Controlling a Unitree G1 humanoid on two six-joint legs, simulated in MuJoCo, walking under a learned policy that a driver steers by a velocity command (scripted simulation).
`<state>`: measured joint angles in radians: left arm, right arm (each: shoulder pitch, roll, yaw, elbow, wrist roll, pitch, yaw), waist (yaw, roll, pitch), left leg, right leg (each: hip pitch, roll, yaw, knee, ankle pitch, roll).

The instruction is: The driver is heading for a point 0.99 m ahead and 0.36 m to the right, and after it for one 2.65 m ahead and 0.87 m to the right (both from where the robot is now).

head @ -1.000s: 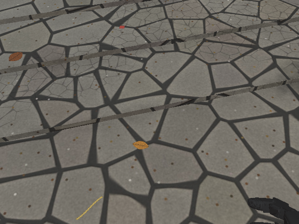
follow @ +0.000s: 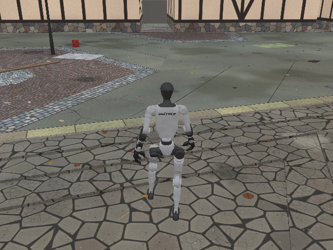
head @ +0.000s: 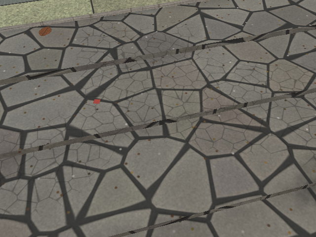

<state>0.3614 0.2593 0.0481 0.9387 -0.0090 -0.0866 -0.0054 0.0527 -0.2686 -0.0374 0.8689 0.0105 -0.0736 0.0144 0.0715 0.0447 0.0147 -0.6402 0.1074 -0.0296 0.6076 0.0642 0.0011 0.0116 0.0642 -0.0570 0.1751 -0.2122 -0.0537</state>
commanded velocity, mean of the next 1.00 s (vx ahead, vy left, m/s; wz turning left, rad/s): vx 0.25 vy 0.00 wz -0.45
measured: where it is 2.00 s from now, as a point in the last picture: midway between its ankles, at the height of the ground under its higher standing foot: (258, 206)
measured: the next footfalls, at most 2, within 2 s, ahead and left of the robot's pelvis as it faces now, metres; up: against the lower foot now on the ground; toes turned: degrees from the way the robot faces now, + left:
left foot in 0.14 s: +0.26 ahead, +0.15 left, +0.00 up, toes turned +0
right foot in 0.60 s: +0.41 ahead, -0.11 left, +0.00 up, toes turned -18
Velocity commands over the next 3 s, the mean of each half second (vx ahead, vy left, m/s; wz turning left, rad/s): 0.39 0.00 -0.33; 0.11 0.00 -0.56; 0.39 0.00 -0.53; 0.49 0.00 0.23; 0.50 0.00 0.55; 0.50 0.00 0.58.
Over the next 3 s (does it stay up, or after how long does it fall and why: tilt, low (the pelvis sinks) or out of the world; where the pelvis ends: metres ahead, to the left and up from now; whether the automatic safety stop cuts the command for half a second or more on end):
stays up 1.11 -0.47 0.05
